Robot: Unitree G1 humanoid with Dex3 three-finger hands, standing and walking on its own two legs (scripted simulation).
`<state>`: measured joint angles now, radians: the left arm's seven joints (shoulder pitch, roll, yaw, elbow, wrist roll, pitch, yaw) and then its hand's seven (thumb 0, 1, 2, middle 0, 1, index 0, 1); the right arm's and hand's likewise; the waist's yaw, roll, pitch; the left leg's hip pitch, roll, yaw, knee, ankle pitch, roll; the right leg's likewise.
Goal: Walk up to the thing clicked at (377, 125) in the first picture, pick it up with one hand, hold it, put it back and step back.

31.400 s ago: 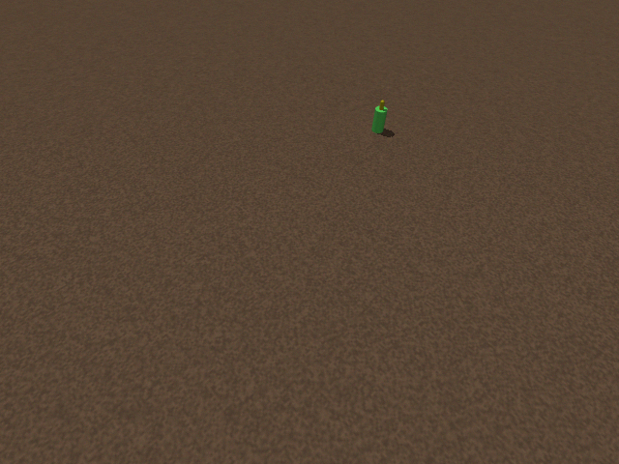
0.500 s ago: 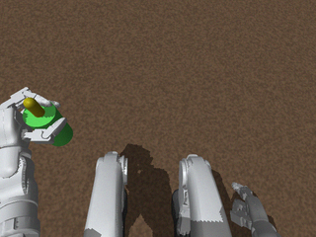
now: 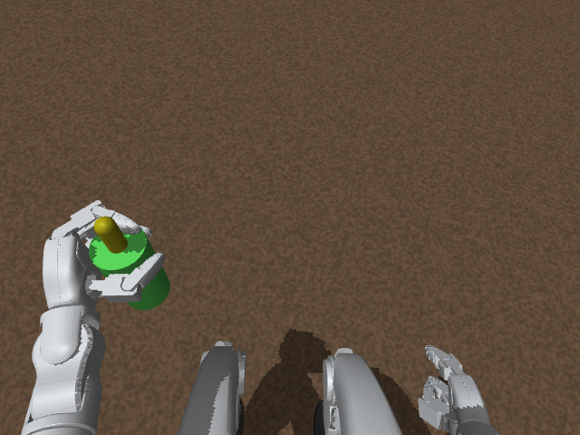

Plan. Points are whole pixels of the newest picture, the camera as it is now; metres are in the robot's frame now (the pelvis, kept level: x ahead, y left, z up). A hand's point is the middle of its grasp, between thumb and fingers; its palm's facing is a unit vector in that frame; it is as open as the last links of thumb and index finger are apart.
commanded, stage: lift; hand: left
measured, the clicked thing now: (128, 260) +0.33 +0.22 +0.00
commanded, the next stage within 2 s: hold in 1.22 s
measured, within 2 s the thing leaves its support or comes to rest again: neither
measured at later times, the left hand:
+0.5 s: hand (107, 228) +0.33 +0.20 +0.10, palm faces +0.23 -0.97 -0.03, open 7.2 cm
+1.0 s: hand (108, 202) +0.34 +0.19 +0.14, palm faces +0.23 -0.97 -0.02, open 7.2 cm
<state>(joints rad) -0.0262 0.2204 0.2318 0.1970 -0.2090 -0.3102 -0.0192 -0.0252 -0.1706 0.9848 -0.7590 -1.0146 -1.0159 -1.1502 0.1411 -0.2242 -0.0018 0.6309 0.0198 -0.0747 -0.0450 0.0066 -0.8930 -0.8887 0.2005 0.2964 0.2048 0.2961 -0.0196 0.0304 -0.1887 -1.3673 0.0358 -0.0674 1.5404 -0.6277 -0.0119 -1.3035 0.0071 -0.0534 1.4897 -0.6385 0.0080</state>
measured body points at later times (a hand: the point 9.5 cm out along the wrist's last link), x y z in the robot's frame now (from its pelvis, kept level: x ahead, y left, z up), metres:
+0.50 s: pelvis +0.01 +0.00 +0.08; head +0.10 +0.02 +0.52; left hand +0.31 +0.25 +0.11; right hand +0.16 -0.23 -0.03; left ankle +0.04 +0.12 -0.57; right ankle +0.03 -0.13 -0.57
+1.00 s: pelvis +0.03 +0.00 +0.11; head +0.09 +0.01 +0.56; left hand +0.32 +0.24 +0.14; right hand +0.17 -0.24 +0.00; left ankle +0.04 +0.12 -0.57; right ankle +0.03 -0.13 -0.57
